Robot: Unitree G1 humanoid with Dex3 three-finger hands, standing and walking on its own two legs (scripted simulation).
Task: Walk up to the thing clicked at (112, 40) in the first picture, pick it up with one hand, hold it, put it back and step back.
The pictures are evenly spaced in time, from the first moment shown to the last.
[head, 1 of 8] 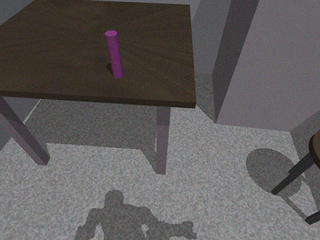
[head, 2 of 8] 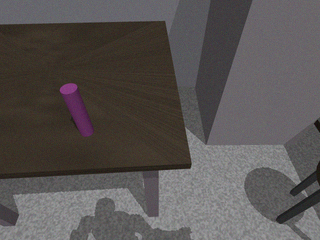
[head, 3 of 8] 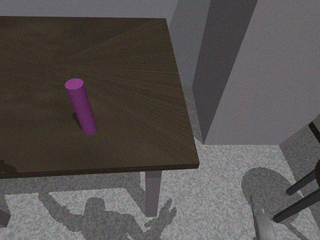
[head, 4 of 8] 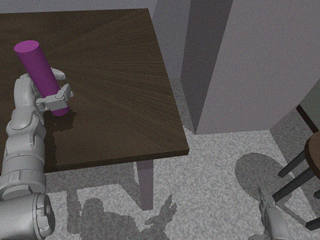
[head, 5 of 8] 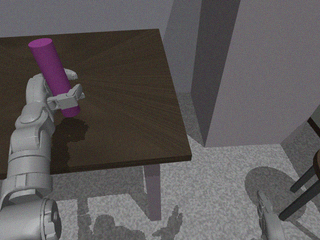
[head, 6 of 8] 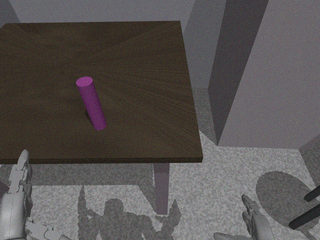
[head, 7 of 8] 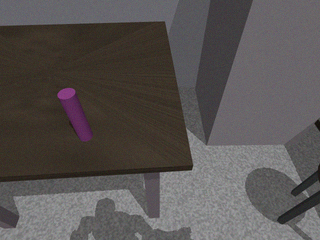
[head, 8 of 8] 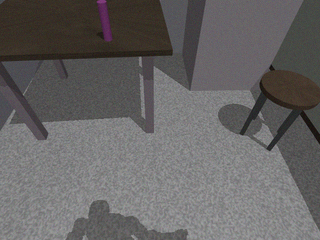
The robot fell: no
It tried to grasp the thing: yes
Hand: left
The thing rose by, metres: 0.25
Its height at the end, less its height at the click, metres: +0.00
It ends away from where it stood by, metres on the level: 0.01
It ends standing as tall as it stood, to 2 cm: yes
